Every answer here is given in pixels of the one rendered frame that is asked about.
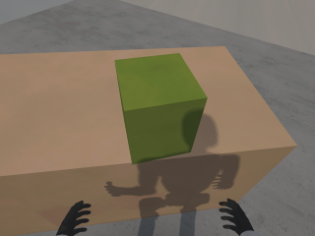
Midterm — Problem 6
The right robot hand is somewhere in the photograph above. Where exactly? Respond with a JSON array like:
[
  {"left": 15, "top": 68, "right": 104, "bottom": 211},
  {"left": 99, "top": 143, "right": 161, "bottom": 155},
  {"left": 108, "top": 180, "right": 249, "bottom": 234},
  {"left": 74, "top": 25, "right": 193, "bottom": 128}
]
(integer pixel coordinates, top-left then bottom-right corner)
[{"left": 219, "top": 199, "right": 254, "bottom": 236}]

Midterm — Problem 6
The left robot hand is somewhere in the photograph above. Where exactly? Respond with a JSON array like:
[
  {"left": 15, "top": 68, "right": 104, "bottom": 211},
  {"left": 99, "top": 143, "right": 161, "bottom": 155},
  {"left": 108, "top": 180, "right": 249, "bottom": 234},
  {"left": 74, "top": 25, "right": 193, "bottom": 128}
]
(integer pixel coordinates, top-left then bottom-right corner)
[{"left": 56, "top": 201, "right": 92, "bottom": 236}]

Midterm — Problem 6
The pedestal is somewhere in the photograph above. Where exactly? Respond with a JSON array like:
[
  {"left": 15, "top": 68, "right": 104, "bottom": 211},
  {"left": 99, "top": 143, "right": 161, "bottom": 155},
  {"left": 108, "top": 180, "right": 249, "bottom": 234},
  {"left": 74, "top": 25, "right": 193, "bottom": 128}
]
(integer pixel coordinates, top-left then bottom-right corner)
[{"left": 0, "top": 46, "right": 297, "bottom": 236}]

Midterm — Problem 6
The carton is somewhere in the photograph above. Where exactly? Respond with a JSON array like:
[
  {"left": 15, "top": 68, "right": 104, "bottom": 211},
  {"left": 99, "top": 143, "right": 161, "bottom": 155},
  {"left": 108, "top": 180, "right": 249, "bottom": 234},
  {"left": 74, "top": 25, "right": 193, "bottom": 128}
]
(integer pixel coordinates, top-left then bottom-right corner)
[{"left": 114, "top": 53, "right": 208, "bottom": 165}]

